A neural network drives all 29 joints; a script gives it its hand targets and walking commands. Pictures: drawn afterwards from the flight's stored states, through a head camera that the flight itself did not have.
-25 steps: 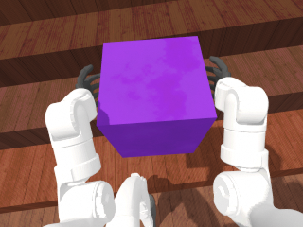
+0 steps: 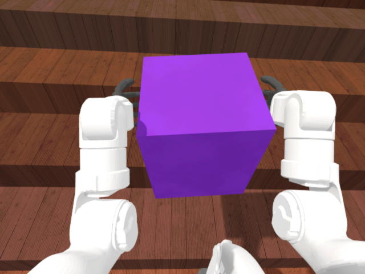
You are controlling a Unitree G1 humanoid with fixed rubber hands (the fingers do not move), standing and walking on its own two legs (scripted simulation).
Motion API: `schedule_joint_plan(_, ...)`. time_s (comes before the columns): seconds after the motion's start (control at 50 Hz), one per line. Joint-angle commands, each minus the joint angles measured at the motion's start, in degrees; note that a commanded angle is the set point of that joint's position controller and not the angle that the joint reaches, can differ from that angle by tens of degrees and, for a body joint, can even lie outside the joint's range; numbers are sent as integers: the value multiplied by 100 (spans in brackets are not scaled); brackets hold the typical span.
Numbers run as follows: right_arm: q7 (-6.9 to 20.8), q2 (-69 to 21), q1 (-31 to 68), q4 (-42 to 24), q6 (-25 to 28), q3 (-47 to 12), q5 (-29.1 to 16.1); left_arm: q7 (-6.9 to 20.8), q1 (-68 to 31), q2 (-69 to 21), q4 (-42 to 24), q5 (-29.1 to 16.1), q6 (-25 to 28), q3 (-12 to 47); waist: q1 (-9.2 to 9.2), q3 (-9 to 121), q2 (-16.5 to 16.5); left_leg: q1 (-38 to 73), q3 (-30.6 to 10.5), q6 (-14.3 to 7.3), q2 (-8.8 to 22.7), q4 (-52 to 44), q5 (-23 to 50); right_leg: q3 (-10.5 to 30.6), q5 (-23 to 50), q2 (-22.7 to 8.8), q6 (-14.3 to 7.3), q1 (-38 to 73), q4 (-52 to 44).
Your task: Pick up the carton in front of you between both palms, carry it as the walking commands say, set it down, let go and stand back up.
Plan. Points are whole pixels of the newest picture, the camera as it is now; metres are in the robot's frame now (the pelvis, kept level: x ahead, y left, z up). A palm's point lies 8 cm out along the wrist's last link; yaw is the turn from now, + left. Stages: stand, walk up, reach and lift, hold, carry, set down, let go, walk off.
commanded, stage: carry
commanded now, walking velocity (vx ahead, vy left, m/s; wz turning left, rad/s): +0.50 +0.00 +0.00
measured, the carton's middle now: (197, 131) +0.39 +0.03 +0.12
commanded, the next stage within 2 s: none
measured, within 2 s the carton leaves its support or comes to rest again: neither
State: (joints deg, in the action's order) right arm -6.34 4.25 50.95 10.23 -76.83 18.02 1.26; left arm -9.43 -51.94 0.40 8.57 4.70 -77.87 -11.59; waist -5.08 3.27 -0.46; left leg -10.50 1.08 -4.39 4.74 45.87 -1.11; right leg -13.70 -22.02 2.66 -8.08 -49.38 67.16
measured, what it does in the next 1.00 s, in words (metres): climbs: left foot 0.18 m higher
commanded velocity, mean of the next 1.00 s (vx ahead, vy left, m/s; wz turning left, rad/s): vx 0.50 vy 0.00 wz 0.00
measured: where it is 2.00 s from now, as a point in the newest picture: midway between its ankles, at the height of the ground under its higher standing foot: (175, 56)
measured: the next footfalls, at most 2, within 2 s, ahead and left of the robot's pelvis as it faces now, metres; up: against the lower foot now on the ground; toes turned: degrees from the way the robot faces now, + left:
left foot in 0.46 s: +0.44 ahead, +0.23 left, +0.18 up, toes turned +7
right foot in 1.02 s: +0.76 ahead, +0.01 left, +0.36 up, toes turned -3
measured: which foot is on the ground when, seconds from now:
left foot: up 0.00-0.44, down 0.46-1.00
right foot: down 0.00-0.48, up 0.50-1.00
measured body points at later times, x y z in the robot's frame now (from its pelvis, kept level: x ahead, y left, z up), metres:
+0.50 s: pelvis +0.28 +0.12 +0.17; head +0.29 +0.09 +0.62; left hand +0.69 +0.23 +0.34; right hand +0.66 -0.07 +0.33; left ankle +0.41 +0.22 -0.44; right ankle +0.13 -0.04 -0.54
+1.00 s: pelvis +0.55 +0.10 +0.34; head +0.55 +0.15 +0.78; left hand +0.93 +0.29 +0.52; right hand +0.94 -0.02 +0.54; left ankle +0.42 +0.21 -0.41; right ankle +0.72 +0.01 -0.24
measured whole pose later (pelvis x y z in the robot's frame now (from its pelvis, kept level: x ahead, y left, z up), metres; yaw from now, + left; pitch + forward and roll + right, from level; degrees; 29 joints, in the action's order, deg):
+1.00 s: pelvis +0.55 +0.10 +0.34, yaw +1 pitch +4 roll -5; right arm -6.3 2.5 50.9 8.0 -79.3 18.7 2.6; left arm -8.4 -54.0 1.5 10.2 4.2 -79.4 -12.8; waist -1.5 4.7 1.2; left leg 0.7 9.0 -3.1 8.0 13.3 -7.7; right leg -12.3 -19.5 -2.5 -9.2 -59.5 76.5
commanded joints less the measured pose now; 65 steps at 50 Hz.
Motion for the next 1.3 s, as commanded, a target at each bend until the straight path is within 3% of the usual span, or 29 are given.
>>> schedule_joint_plan(0.0, 1267, -5460, 3746, -100, -102, -2536, -1585, 1399, -4338, -6472, -252, -3109, 109, 3239, -153, 4242, 552, -2546, -1237, 432, -1274, 7382, -731, 6079, 3481, -1953, -2197, 5482, -4273)
schedule_joint_plan(0.04, 1182, -5242, 4084, -371, -55, -2184, -1210, 1602, -5356, -6914, -752, -3561, 247, 3380, -36, 2974, -354, -3661, -1235, -38, -824, 7118, -1019, 5392, 701, -1654, -1405, 4635, -4057)
schedule_joint_plan(0.1, 1001, -4878, 4401, -432, 57, -2042, -937, 1723, -6140, -7036, -888, -3966, 315, 3402, 321, 2134, -541, -3786, -889, -304, -356, 5977, -1001, 4004, -383, -1539, -666, 3856, -4250)
schedule_joint_plan(0.16, 911, -4785, 3953, 87, 1, -2026, -847, 1667, -5623, -6836, -192, -3725, 173, 2952, 62, 1969, -383, -4123, 204, -305, -352, 4719, -1402, 3167, 1751, -1623, -809, 4342, -4552)
schedule_joint_plan(0.2, 941, -5043, 3745, 436, -112, -2124, -838, 1673, -4956, -6647, 320, -3316, 98, 2563, -186, 2205, 562, -5197, 55, -410, -247, 6038, -1962, 3282, 2744, -1980, -1067, 5424, -4691)
schedule_joint_plan(0.26, 974, -5453, 3979, 773, -271, -2276, -1067, 1687, -4607, -6341, 725, -2927, 9, 2094, -532, 1868, 457, -8632, -598, -365, -57, 8401, -3712, 3781, 1804, -2490, -1152, 7597, -4692)
schedule_joint_plan(0.32, 939, -5800, 4466, 694, -303, -2422, -1420, 1755, -4930, -6121, 475, -2856, -33, 1874, -111, 1206, 641, -7987, 94, -296, 208, 7325, -3313, 2695, 32, -1861, -450, 6230, -5513)
schedule_joint_plan(0.36, 911, -6075, 4938, 503, -319, -2598, -1713, 1743, -5139, -6082, 448, -2736, -92, 1735, 412, 799, 954, -3814, 887, -227, 220, 3535, -2625, 1014, 1635, -1126, -274, 2770, -7061)
schedule_joint_plan(0.38, 891, -6205, 4906, 532, -305, -2714, -1844, 1734, -4876, -6031, 578, -2602, -133, 1650, 603, 1326, 1628, -2322, 1397, -271, -191, 3182, -2076, 477, 4339, -1140, -389, 2451, -6788)
schedule_joint_plan(0.42, 899, -6571, 4759, 516, -223, -2920, -2148, 1720, -4451, -5932, 804, -2348, -157, 1521, 1503, 2779, 2294, -1061, 1957, -443, -964, 2767, -1653, 5, 10078, -1363, -308, 3870, -4346)
schedule_joint_plan(0.44, 910, -6731, 4788, 257, -142, -2991, -2219, 1711, -4366, -5911, 744, -2230, -132, 1498, 2022, 3247, 2006, -499, 1851, -376, -1313, 1015, -1627, -128, 10198, -1208, -156, 4428, -2582)
schedule_joint_plan(0.46, 947, -6960, 4718, 96, -90, -3168, -2423, 1649, -4165, -5816, 465, -2040, -93, 1633, 1936, 3346, 1552, -60, 62, -539, -1186, -263, -1720, 585, 8720, -1135, 177, 4170, -971)
schedule_joint_plan(0.48, 1007, -7006, 5200, -244, 74, -3459, -2588, 1610, -3809, -5938, 653, -1758, -8, 1438, 1376, 3706, -1493, 1311, -4207, -1550, 931, -2332, 699, 1073, 2074, 313, 810, 1991, 1979)
schedule_joint_plan(0.5, 1122, -7446, 5349, -411, 130, -3535, -2973, 1522, -3695, -5519, 536, -1513, 66, 1326, 1273, 4403, -1052, 1579, -4957, -1880, 1310, -2246, 1651, 2456, 1376, 571, 772, 1818, 4288)
schedule_joint_plan(0.58, 1320, -7774, 5971, -1700, 450, -3946, -3283, 1352, -4115, -5587, -350, -1437, 242, 1731, 1067, 3004, -580, 1598, -2987, -900, 750, -1397, -1131, 2263, 1267, -101, 154, 19, 3983)
schedule_joint_plan(0.7, 1337, -7316, 4301, -1336, 395, -4008, -2800, 1275, -2971, -5625, -401, -1430, 350, 2457, 1144, 2667, -16, 3050, -2027, -951, 1182, -2092, 937, 1494, 275, -486, 152, -1371, 2303)
schedule_joint_plan(0.74, 1391, -6977, 4230, -1281, 328, -3949, -2705, 1282, -3018, -5572, -457, -1519, 316, 2702, 1314, 2609, -539, 3239, -2008, -1298, 1484, -2373, 1549, 1058, -125, -429, 69, -2257, 4159)
schedule_joint_plan(0.8, 1451, -6473, 4259, -1083, 153, -3836, -2543, 1255, -3426, -5457, -451, -1729, 177, 2928, 1438, 1922, -428, 3789, -2051, -1275, 1754, -2726, 45, 1403, -1322, -731, -9, -4637, 6428)
schedule_joint_plan(0.86, 1477, -5977, 4475, -979, -22, -3576, -2569, 1160, -3795, -5205, -454, -1852, 14, 2848, 852, 856, -532, 1408, -701, -601, 837, -3762, -1770, 758, -588, -994, 187, -3338, 4290)
schedule_joint_plan(0.9, 1425, -5776, 4532, -797, -152, -3238, -2457, 1089, -4028, -5244, -235, -2010, -106, 2863, 702, 908, -937, -985, 654, -749, 293, -4787, 1421, -75, -175, -670, 116, 161, 1676)
schedule_joint_plan(0.94, 1375, -5589, 4193, -459, -275, -2924, -2237, 1076, -4069, -5567, -18, -2327, -167, 2956, 17, 2263, -1926, -251, 1112, -844, 529, -3352, 7518, -583, 928, -21, -196, 2030, 1232)
schedule_joint_plan(0.98, 1363, -5639, 4249, -276, -307, -2744, -1982, 1151, -4325, -6008, -127, -2627, -108, 2901, -811, 3258, -1897, 1025, 1312, -608, 690, -702, 9478, -614, 343, 585, -194, 2939, -483)
schedule_joint_plan(1.0, 1337, -5629, 4194, -196, -281, -2657, -1862, 1226, -4526, -6287, -218, -2805, -64, 2937, -895, 3526, -1310, 1149, 1125, -377, 531, 980, 8062, 268, 710, 585, -125, 3604, -2380)
schedule_joint_plan(1.02, 1315, -5672, 4027, -237, -216, -2568, -1704, 1323, -4643, -6433, -193, -2988, -1, 3030, -325, 3478, 211, -463, 474, 181, -352, 2923, 2472, 3254, 3239, -691, -731, 4423, -3580)
schedule_joint_plan(1.04, 1284, -5640, 3729, 122, -160, -2356, -1475, 1424, -4719, -6647, -144, -3148, 102, 3100, -163, 4223, 1350, -1983, -580, 488, -1324, 6083, -407, 6080, 3935, -1878, -1826, 5432, -4529)
schedule_joint_plan(1.06, 1241, -5523, 3807, 101, -67, -2265, -1257, 1539, -5070, -7002, -292, -3390, 172, 3187, -28, 4343, 677, -2485, -1313, 285, -1142, 7044, -552, 5900, 2694, -1879, -1821, 5467, -4104)
schedule_joint_plan(1.14, 1047, -5450, 4438, -384, 65, -2242, -1104, 1768, -5787, -7254, -730, -3766, 373, 3221, 223, 2559, -112, -3692, -1029, -292, -541, 6123, -562, 4164, -75, -1466, -665, 4373, -3930)
schedule_joint_plan(1.22, 951, -5479, 4027, -273, 8, -2539, -1165, 1692, -5054, -6878, -352, -3411, 220, 2848, 26, 2264, -78, -4662, -136, -248, -392, 5051, -1330, 3397, 1396, -1666, -920, 5198, -4469)
schedule_joint_plan(1.28, 982, -5675, 3903, 84, -135, -2752, -1344, 1644, -4369, -6383, 78, -2927, 63, 2511, -244, 2223, 373, -6739, -260, -340, -242, 7398, -2672, 3602, 2417, -2222, -1145, 6520, -4664)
